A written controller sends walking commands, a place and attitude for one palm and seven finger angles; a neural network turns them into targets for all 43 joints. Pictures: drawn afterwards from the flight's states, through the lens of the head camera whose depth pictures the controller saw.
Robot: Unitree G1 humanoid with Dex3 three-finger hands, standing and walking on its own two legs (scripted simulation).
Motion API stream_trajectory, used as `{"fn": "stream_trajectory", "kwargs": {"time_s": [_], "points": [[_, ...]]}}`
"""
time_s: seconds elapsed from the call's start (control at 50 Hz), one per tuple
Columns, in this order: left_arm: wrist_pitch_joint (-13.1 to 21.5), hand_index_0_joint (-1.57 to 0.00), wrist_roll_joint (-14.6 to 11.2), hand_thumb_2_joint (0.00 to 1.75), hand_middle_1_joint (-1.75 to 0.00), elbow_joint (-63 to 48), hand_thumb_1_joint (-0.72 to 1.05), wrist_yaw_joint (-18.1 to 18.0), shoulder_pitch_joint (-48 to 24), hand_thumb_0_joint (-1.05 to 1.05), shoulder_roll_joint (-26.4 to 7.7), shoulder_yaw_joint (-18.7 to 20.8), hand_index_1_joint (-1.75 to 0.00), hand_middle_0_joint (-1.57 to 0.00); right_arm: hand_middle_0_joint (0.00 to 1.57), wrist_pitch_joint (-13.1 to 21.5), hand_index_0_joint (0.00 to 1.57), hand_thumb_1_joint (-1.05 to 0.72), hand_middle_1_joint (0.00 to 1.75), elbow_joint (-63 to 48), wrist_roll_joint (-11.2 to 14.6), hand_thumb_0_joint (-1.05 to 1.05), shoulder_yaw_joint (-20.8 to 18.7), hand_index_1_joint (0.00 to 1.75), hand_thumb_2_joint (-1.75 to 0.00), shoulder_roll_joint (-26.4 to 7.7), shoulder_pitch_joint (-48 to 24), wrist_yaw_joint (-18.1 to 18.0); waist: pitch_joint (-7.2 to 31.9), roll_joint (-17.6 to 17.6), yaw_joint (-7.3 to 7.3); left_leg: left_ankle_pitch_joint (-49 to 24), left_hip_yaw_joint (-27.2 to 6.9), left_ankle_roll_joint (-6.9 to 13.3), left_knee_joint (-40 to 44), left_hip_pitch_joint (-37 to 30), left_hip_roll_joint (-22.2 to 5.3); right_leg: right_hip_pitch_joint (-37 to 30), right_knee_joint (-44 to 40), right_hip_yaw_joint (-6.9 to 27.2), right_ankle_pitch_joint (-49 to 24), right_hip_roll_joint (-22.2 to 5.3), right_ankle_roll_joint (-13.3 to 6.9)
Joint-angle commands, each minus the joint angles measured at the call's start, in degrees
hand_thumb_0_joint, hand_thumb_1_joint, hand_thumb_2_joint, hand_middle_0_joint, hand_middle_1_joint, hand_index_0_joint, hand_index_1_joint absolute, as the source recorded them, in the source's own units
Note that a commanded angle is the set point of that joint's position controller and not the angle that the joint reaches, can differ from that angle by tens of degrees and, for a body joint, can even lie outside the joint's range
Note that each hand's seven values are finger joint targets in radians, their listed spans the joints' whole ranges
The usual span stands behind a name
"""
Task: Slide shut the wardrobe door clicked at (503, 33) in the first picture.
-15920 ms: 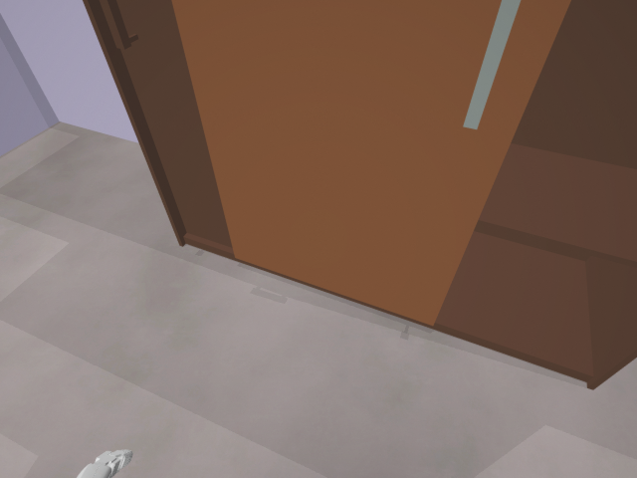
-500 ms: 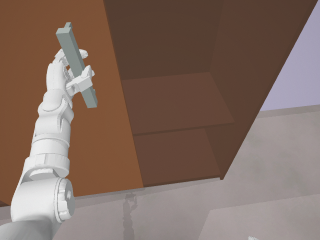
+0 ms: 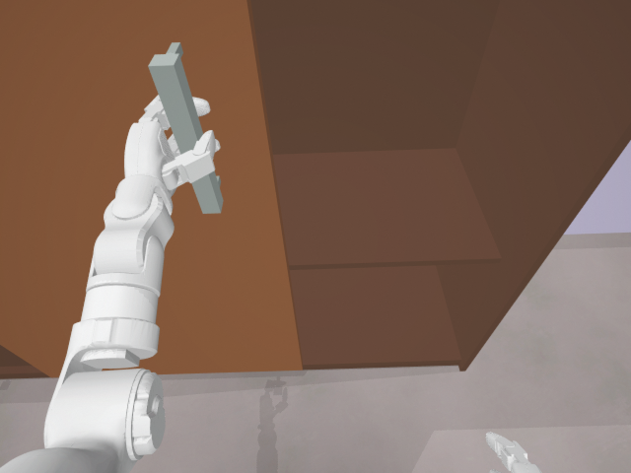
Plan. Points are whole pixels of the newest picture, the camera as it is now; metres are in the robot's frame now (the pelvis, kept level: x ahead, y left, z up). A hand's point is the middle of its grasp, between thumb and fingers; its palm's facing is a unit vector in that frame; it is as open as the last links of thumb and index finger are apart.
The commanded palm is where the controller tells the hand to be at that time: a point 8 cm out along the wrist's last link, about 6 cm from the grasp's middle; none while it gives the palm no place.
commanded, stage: tug the door sideways, standing still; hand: left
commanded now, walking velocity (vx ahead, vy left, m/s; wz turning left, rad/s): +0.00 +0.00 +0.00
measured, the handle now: (196, 136) +0.49 +0.18 +0.18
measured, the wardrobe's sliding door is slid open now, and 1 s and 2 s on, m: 0.51 0.51 0.36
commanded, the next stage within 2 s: step sideways, sliding the door along in 0.68 s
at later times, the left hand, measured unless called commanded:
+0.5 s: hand (208, 156) +0.43 +0.15 +0.19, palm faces +0.17 -0.99 -0.04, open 6.3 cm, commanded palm +0.41 +0.15 +0.19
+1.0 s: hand (206, 160) +0.44 +0.16 +0.18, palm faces +0.16 -0.97 -0.18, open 6.6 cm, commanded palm +0.42 +0.18 +0.19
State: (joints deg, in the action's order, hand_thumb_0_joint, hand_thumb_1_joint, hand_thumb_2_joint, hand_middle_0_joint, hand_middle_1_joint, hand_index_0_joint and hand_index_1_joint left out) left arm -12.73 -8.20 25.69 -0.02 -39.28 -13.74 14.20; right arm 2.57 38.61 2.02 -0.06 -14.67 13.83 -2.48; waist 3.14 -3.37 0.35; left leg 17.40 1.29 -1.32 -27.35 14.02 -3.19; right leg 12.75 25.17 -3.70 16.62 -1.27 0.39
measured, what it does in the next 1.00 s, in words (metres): stands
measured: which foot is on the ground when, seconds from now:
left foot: down 0.00-1.00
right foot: down 0.00-1.00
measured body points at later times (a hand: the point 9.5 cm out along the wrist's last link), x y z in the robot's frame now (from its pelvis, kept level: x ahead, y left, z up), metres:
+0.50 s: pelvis -0.03 +0.01 +0.00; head +0.00 +0.00 +0.44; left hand +0.42 +0.20 +0.20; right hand +0.06 -0.23 -0.14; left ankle -0.05 +0.14 -0.74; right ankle -0.06 -0.12 -0.74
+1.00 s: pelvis -0.05 +0.00 -0.01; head +0.01 -0.02 +0.43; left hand +0.42 +0.21 +0.19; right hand +0.05 -0.25 -0.14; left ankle -0.05 +0.14 -0.74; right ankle -0.06 -0.12 -0.74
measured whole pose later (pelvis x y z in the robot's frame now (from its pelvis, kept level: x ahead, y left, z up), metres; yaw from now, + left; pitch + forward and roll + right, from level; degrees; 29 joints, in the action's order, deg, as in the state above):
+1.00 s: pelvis -0.05 +0.00 -0.01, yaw -1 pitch +2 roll +0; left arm 3.8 -4.7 45.6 -4.6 -52.0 -20.5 8.7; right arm 5.3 40.8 1.3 0.1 -13.7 15.3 -3.4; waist -4.4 -2.5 1.2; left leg 18.9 2.7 -0.9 -34.7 18.0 -2.7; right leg 19.0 35.8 -0.8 19.3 -1.7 0.2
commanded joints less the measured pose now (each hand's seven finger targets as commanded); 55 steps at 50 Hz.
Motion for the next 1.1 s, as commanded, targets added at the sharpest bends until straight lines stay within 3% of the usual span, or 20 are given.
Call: {"fn": "stream_trajectory", "kwargs": {"time_s": [0.0,0.08,0.12,0.18,0.22,0.26,0.28,0.36,0.48,0.76,0.78,0.8,0.84,0.9,0.96,1.0,1.04,1.06,1.08], "points": [[3.76,-0.45,-0.07,0.9,-1.4,-11.37,0.9,0.49,-31.14,0.0,-3.43,-5.23,-1.4,-0.45,0.2,2.45,0.2,-0.9,0.3,-5.29,0.0,0.0,-2.6,0.3,-0.9,-5.8,1.42,-0.45,24.33,2.0,3.87,-42.63,0.24,2.89,-3.75,-14.95,2.59,-4.78,2.41,-0.28,-41.44,1.96,-0.78],[6.28,-0.45,-0.46,0.9,-1.4,-7.17,0.9,0.15,-34.66,0.0,1.53,-9.17,-1.4,-0.45,0.2,3.27,0.2,-0.9,0.3,-4.83,0.13,0.0,-1.92,0.3,-0.9,-5.47,-0.11,-0.53,19.03,4.82,4.82,-29.64,-0.35,2.97,-1.78,-12.65,2.75,-1.79,0.57,-0.32,-31.29,2.14,-1.15],[7.33,-0.45,-0.22,0.9,-1.4,-5.25,0.9,0.21,-36.02,0.0,3.57,-10.74,-1.4,-0.45,0.2,3.56,0.2,-0.9,0.3,-4.38,0.16,0.0,-1.75,0.3,-0.9,-5.26,0.07,-0.62,18.03,2.19,5.06,-31.66,-0.24,2.99,-2.38,-13.36,2.74,-0.47,1.17,-0.3,-31.71,2.16,-1.38],[8.35,-0.45,0.04,0.9,-1.4,-7.62,0.9,0.09,-40.24,0.0,3.68,-11.51,-1.4,-0.45,0.2,3.73,0.2,-0.9,0.3,-3.69,-0.21,0.0,-2.19,0.3,-0.9,-5.39,1.49,-0.28,24.33,-0.65,5.07,-41.63,-0.97,2.84,-4.59,-16.95,2.71,-0.95,3.1,-0.27,-37.18,2.2,-1.25],[8.67,-0.45,-0.12,0.9,-1.4,-5.53,0.9,0.25,-41.27,0.0,5.85,-13.08,-1.4,-0.45,0.2,4.14,0.2,-0.9,0.3,-3.25,-0.14,0.0,-2.07,0.3,-0.9,-5.13,1.56,-0.11,23.6,-0.33,5.44,-39.8,-1.42,2.51,-4.31,-17.37,2.46,0.61,2.68,-0.43,-34.31,2.36,-1.21],[9.37,-0.45,-0.35,0.9,-1.4,-2.74,0.9,-0.28,-41.47,0.0,8.05,-14.52,-1.4,-0.45,0.2,4.6,0.2,-0.9,0.3,-2.75,-0.16,0.0,-1.94,0.3,-0.9,-5.08,1.72,-0.09,20.9,2.86,5.76,-34.41,-1.85,2.44,-3.39,-15.1,2.38,1.03,2.06,-0.79,-30.35,2.46,-1.34],[9.84,-0.45,-0.33,0.9,-1.4,-2.58,0.9,-0.42,-42.59,0.0,9.04,-15.26,-1.4,-0.45,0.2,5.03,0.2,-0.9,0.3,-2.62,-0.13,0.0,-1.9,0.3,-0.9,-5.07,1.63,0.07,20.42,1.96,6.05,-32.66,-1.89,2.33,-3.13,-15.06,2.37,2.05,1.95,-0.72,-29.19,2.64,-1.3],[11.77,-0.45,0.5,0.9,-1.4,-1.68,0.9,-1.29,-45.73,0.0,7.82,-15.04,-1.4,-0.45,0.2,5.9,0.2,-0.9,0.3,-1.23,-0.48,0.0,-2.11,0.3,-0.9,-5.48,3.18,0.34,22.94,0.18,5.95,-33.83,-2.72,1.73,-3.43,-16.85,2.21,2.95,2.41,-0.78,-27.17,2.61,-1.58],[13.32,-0.45,0.11,0.9,-1.4,3.02,0.9,-1.33,-47.32,0.0,8.98,-15.39,-1.4,-0.45,0.2,7.48,0.2,-0.9,0.3,-0.1,-0.37,0.0,-1.97,0.3,-0.9,-5.65,3.86,0.53,20.07,-0.14,6.46,-27.69,-3.03,1.46,-2.32,-14.83,2.21,5.33,1.77,-0.88,-22.56,2.88,-1.58],[17.46,-0.45,0.2,0.9,-1.4,3.95,0.9,-1.96,-53.67,0.0,8.03,-15.06,-1.4,-0.45,0.2,10.6,0.2,-0.9,0.3,1.55,-0.67,0.0,-2.25,0.3,-0.9,-6.16,6.18,1.15,21.97,-0.73,7.04,-27.54,-3.73,0.97,-2.39,-15.68,2.01,6.38,2.04,-0.71,-20.81,2.78,-1.52],[20.63,-0.45,6.1,0.9,-1.4,4.36,0.9,-4.62,-50.74,0.0,-27.92,4.2,-1.4,-0.45,0.2,8.91,0.2,-0.9,0.3,0.2,-0.86,0.0,-3.27,0.3,-0.9,-10.52,3.64,-0.32,15.94,-1.15,0.91,-24.41,-2.84,3.74,-2.9,-7.9,-1.55,3.22,0.29,1.86,-14.98,-0.52,-0.04],[21.93,-0.45,6.62,0.9,-1.4,7.51,0.9,-4.15,-49.06,0.0,-18.06,-3.27,-1.4,-0.45,0.2,7.63,0.2,-0.9,0.3,0.2,-0.97,0.0,-2.55,0.3,-0.9,-8.29,3.31,-0.53,15.07,2.6,2.72,-19.77,-2.17,4.0,-1.5,-6.38,-1.15,0.99,1.16,1.33,-14.42,-0.92,0.2],[22.9,-0.45,5.62,0.9,-1.4,5.11,0.9,-3.22,-47.06,0.0,-11.51,-8.05,-1.4,-0.45,0.2,6.88,0.2,-0.9,0.3,-1.75,-0.56,0.0,-2.78,0.3,-0.9,-7.61,2.3,-0.94,16.27,-0.1,2.71,-19.11,-3.43,4.64,-1.42,-9.55,-2.83,2.15,4.07,0.58,-12.35,-0.4,0.02],[23.22,-0.45,4.95,0.9,-1.4,3.8,0.9,-3.14,-45.6,0.0,-13.47,-6.75,-1.4,-0.45,0.2,5.21,0.2,-0.9,0.3,-3.26,-0.35,0.0,-2.9,0.3,-0.9,-7.83,1.47,-1.86,16.88,-5.35,2.89,-21.17,-10.07,7.19,-1.52,-16.13,-8.03,9.27,10.67,-0.02,-4.94,1.53,-0.33],[22.8,-0.45,4.23,0.9,-1.4,1.67,0.9,-3.31,-46.74,0.0,-12.5,-8.44,-1.4,-0.45,0.2,3.63,0.2,-0.9,0.3,-4.27,-0.12,0.0,-2.66,0.3,-0.9,-7.52,0.27,-2.06,14.9,-6.3,3.05,-24.3,-15.91,9.61,-1.12,-19.51,-11.64,13.39,13.35,0.63,5.58,2.16,-1.27],[22.53,-0.45,4.14,0.9,-1.4,0.68,0.9,-3.53,-45.84,0.0,-11.8,-8.73,-1.4,-0.45,0.2,2.7,0.2,-0.9,0.3,-4.53,-0.01,0.0,-2.27,0.3,-0.9,-7.29,-0.97,-1.92,13.53,-6.63,2.56,-25.3,-13.96,9.6,-2.7,-18.59,-11.86,11.32,10.24,0.94,6.44,2.28,-1.79],[22.34,-0.45,4.08,0.9,-1.4,-0.93,0.9,-3.68,-45.74,0.0,-10.88,-9.52,-1.4,-0.45,0.2,2.2,0.2,-0.9,0.3,-4.82,0.43,0.0,-2.22,0.3,-0.9,-7.13,-1.8,-1.82,14.15,-5.24,2.03,-25.08,-7.34,7.34,-7.3,-13.99,-8.66,2.56,2.72,0.6,-1.88,1.7,-2.53],[21.84,-0.45,3.71,0.9,-1.4,-1.65,0.9,-3.74,-45.75,0.0,-9.96,-11.07,-1.4,-0.45,0.2,1.95,0.2,-0.9,0.3,-5.04,0.98,0.0,-2.33,0.3,-0.9,-7.32,-1.69,-1.78,15.26,-0.41,1.79,-23.87,-4.76,5.98,-11.06,-8.08,-6.03,-5.14,0.86,1.53,-8.7,0.09,-3.72],[21.6,-0.45,3.89,0.9,-1.4,-2.65,0.9,-3.88,-45.17,0.0,-9.86,-10.6,-1.4,-0.45,0.2,1.77,0.2,-0.9,0.3,-5.07,1.22,0.0,-2.3,0.3,-0.9,-7.05,-1.75,-1.78,16.74,5.14,1.86,-22.67,-0.03,4.56,-15.69,-4.13,-3.3,-11.07,0.21,4.19,-16.18,-2.41,-5.11]]}}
